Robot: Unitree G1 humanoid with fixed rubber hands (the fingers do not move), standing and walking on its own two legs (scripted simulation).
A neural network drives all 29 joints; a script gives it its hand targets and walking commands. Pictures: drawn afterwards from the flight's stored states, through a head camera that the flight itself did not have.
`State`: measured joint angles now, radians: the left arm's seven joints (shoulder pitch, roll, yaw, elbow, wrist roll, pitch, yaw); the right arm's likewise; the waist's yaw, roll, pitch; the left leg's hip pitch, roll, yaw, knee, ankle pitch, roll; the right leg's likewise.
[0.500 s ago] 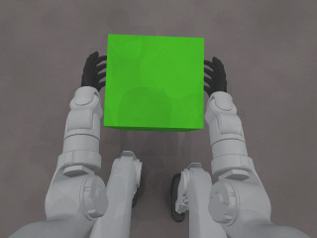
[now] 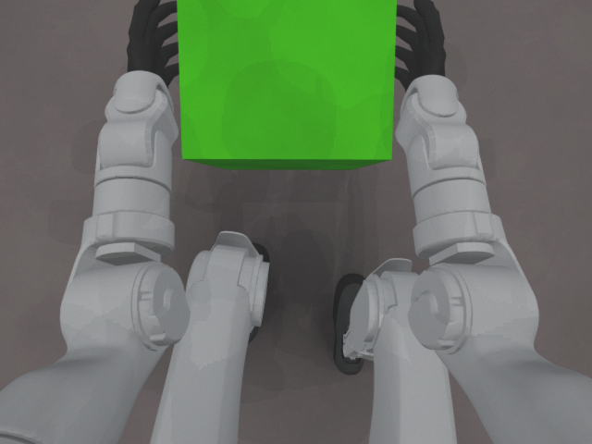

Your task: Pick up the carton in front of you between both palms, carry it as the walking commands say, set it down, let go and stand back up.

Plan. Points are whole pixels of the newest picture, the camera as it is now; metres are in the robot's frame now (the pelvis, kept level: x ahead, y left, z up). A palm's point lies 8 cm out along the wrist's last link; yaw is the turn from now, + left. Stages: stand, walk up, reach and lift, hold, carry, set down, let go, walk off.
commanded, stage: set down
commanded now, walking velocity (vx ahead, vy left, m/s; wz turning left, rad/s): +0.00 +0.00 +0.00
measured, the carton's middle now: (288, 89) +0.51 +0.09 -0.20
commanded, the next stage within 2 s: none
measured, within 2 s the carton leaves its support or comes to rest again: rests again in 0.76 s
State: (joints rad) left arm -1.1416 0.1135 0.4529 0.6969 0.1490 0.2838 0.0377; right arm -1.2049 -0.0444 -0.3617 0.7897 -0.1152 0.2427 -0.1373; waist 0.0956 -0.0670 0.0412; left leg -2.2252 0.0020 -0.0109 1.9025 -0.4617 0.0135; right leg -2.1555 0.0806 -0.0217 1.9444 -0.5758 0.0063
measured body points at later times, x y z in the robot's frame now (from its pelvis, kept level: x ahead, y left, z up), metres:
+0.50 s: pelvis +0.00 +0.00 -0.06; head +0.36 +0.04 +0.20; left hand +0.51 +0.25 -0.22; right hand +0.56 -0.05 -0.23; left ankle +0.12 +0.11 -0.41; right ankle +0.10 -0.11 -0.41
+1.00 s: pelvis -0.01 -0.01 -0.08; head +0.35 +0.03 +0.18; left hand +0.51 +0.26 -0.24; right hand +0.56 -0.05 -0.25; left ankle +0.12 +0.11 -0.41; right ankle +0.10 -0.11 -0.41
